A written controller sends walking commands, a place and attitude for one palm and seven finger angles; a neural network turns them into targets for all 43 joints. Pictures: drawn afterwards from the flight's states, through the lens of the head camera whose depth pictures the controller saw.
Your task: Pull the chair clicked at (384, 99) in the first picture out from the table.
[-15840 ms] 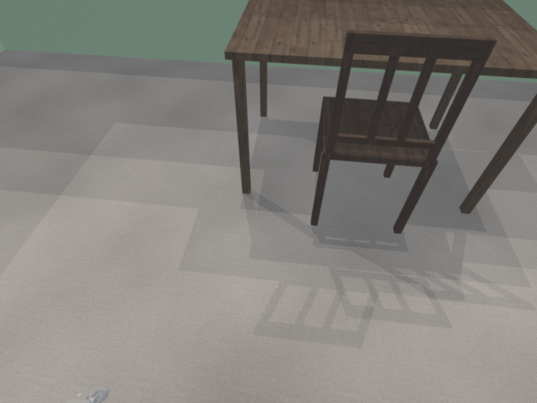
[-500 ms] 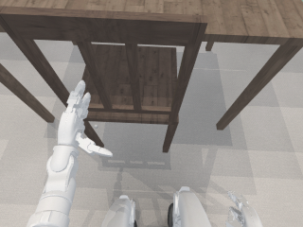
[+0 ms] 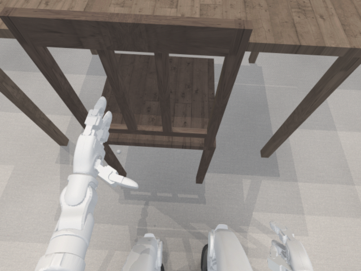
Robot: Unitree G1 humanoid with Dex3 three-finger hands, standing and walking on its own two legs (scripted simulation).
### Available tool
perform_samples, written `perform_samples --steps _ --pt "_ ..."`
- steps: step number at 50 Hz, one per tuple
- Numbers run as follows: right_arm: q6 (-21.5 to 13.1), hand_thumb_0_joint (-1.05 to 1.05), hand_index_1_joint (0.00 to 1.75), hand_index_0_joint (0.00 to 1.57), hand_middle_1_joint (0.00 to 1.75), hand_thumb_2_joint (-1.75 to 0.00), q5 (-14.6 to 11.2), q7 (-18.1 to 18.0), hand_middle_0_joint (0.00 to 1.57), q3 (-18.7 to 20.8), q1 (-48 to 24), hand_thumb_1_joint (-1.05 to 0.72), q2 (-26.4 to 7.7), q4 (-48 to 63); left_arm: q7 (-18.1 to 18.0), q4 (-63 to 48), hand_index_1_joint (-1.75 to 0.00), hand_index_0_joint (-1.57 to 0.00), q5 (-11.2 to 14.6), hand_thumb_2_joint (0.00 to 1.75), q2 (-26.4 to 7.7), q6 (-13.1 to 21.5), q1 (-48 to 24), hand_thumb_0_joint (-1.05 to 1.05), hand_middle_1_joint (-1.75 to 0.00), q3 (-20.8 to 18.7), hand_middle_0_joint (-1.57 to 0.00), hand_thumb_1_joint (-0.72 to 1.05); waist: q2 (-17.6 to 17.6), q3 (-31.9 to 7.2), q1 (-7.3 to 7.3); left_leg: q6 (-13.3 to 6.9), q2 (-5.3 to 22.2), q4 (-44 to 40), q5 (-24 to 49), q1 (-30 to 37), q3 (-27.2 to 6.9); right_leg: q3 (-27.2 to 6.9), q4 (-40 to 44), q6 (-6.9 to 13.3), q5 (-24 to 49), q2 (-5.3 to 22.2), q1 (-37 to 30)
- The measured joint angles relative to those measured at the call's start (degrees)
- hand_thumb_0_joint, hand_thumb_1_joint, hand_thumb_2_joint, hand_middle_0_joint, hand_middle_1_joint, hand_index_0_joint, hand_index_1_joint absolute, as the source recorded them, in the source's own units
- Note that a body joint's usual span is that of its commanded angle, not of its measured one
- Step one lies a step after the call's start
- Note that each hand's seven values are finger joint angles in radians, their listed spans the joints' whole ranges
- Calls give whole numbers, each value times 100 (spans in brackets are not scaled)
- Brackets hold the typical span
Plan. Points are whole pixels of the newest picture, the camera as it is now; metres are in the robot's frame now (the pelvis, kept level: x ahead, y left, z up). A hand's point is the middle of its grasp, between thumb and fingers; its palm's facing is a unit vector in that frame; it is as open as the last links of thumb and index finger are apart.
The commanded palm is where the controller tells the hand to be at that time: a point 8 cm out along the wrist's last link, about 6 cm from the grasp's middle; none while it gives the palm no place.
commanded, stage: push the fingers through the gap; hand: left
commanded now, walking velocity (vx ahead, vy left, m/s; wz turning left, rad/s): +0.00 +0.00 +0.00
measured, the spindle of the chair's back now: (121, 96) +0.51 +0.15 +0.02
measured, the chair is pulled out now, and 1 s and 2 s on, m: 0.00 0.00 0.00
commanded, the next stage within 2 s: hook a spindle and tug to test in 1.62 s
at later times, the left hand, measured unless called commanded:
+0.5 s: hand (122, 132) +0.40 +0.14 +0.02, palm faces -0.06 -1.00 -0.04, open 17.0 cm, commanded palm +0.39 +0.20 +0.02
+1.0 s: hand (124, 114) +0.46 +0.14 +0.02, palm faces -0.05 -1.00 -0.03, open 17.0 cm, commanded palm +0.44 +0.19 +0.02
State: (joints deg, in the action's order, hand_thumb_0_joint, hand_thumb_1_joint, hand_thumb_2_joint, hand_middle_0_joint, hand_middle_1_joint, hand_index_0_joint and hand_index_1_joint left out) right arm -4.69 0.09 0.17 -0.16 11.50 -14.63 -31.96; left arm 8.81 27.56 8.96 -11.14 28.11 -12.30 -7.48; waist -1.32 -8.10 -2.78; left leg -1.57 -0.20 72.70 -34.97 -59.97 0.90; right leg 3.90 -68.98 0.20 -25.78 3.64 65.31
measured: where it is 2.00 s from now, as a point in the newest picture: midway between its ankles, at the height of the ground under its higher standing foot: outside the picture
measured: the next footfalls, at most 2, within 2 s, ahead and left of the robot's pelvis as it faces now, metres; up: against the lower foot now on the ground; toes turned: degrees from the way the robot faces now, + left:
none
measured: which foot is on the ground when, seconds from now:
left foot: down 0.00-1.00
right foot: down 0.00-1.00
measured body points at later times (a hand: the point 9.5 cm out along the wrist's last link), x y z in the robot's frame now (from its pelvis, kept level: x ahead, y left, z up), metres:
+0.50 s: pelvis +0.00 +0.00 +0.00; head +0.13 +0.00 +0.43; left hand +0.40 +0.19 +0.02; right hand +0.11 -0.26 -0.12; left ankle -0.01 +0.10 -0.63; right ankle +0.06 -0.13 -0.63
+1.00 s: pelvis -0.01 +0.00 -0.01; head +0.14 +0.01 +0.42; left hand +0.45 +0.20 +0.02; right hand +0.07 -0.26 -0.13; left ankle -0.01 +0.10 -0.63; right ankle +0.06 -0.13 -0.63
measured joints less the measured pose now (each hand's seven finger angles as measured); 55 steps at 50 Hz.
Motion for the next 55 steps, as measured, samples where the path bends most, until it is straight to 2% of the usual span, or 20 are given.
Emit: perform_samples --steps 6,14,23,30,55 --pt "6 1 30 20 30 -89 -15 -29 20 -23 12 -90 -20 -44 22 176 -8 -6 -18 30 -18 -7 -168 -2 -8 17 -6 -51 -6 5 2 9 -4 13 1 -38 -26 23 -13 9 -10 6 28" --pt "1 1 30 20 30 -89 12 -63 20 -13 22 -90 -21 -155 35 639 -8 -6 -27 30 -171 -44 -796 -2 -8 -254 -6 -51 4 40 -115 28 22 83 -10 -187 -37 35 -64 30 -5 -18 175" --pt "73 1 30 20 30 -89 4 -11 20 19 255 -90 -50 -197 100 881 -8 -6 10 30 -226 -62 -952 -2 -8 -395 -6 -50 -30 11 -184 16 44 -40 25 -145 14 -14 55 14 48 -51 156" --pt "93 1 30 20 30 -89 38 -4 20 1 312 -90 -58 -292 36 1326 -8 -6 -94 30 -262 91 -1307 -2 -8 -483 -6 -50 -16 11 -234 6 40 -6 24 -193 16 -18 31 8 53 -48 200" --pt "366 1 30 20 30 -89 162 76 20 -49 435 -90 -63 -350 38 2767 -8 -6 -310 30 -668 254 -2803 -2 -8 -951 -6 -50 -43 55 -491 -52 59 192 22 -600 24 -30 -44 -41 133 -67 560"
